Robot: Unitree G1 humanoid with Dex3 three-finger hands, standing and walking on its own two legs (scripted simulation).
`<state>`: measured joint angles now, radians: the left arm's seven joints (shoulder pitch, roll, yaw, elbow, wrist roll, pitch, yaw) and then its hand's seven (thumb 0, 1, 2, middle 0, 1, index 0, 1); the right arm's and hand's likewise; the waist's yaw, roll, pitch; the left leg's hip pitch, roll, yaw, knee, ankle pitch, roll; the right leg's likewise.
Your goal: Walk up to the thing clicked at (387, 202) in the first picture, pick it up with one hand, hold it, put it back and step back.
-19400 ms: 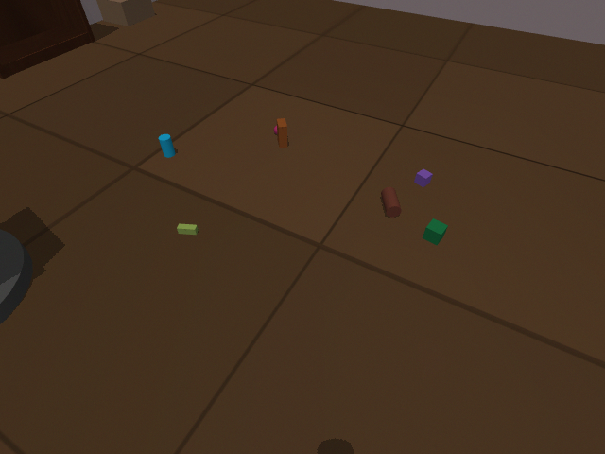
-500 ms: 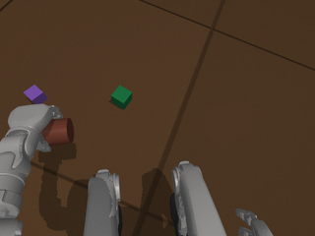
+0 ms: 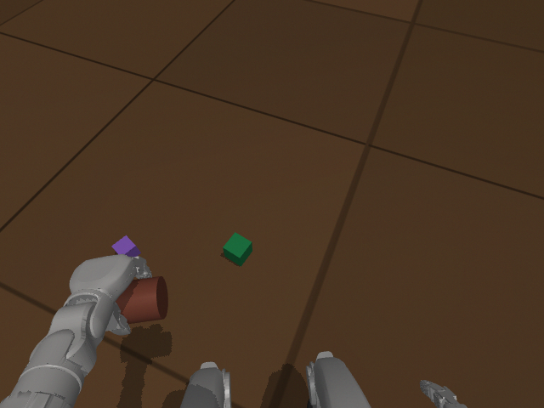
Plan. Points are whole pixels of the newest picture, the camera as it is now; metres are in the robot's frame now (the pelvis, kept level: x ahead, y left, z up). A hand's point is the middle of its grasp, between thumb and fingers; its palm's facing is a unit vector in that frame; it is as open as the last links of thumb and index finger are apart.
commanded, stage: lift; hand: left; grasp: from above
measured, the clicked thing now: (121, 302) +0.34 +0.25 -0.11
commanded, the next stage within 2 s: hold in 0.46 s
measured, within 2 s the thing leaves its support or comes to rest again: neither
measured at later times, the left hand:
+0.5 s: hand (105, 269) +0.35 +0.23 +0.01, palm faces -0.48 -0.10 -0.87, open 9.8 cm
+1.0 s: hand (94, 256) +0.35 +0.23 +0.05, palm faces -0.47 -0.07 -0.88, open 9.8 cm
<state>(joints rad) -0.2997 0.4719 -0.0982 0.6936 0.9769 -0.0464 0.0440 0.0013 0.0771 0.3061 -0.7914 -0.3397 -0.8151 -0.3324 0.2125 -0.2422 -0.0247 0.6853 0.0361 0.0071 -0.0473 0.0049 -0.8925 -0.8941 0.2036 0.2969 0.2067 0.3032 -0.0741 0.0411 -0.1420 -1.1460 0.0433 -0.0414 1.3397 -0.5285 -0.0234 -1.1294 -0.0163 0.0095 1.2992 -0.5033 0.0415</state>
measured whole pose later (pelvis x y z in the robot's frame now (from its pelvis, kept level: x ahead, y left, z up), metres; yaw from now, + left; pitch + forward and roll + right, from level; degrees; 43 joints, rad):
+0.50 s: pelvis +0.04 +0.00 +0.09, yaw +0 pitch +10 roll -1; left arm -0.30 0.39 -0.17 0.80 0.98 0.03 0.09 -0.01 0.04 0.42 -0.76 -0.39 -0.78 -0.39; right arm 0.26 -0.25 -0.05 0.74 0.03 0.00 -0.04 0.01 -0.89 -0.89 0.20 0.30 0.21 0.30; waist -0.06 0.03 -0.08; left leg -0.65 0.04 0.00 0.88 -0.40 -0.02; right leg -0.65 -0.02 0.03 0.84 -0.37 0.04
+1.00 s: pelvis +0.05 +0.00 +0.11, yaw -1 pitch +6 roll +0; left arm -0.26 0.39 -0.19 0.75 1.00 0.01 0.04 0.00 0.05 0.40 -0.77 -0.36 -0.79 -0.36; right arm 0.23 -0.26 -0.06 0.72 0.04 0.03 -0.03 0.01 -0.89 -0.89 0.20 0.30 0.21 0.30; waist -0.03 0.03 -0.06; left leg -0.45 0.04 0.02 0.69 -0.34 -0.01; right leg -0.45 -0.03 0.04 0.67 -0.32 0.05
